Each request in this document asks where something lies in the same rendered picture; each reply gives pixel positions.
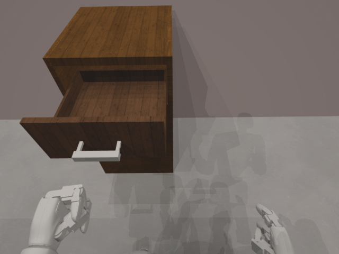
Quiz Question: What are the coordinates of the drawer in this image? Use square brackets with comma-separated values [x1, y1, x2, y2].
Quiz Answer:
[20, 68, 167, 158]

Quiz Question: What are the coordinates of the cabinet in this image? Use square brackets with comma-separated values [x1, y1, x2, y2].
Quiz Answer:
[43, 5, 173, 174]

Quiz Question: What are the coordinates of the handle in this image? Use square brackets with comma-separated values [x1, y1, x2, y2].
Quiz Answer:
[72, 141, 121, 162]

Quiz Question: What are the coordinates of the left robot hand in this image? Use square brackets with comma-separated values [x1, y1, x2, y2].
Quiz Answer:
[28, 184, 92, 250]

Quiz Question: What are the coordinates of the right robot hand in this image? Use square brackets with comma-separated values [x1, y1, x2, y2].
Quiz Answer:
[252, 203, 295, 254]

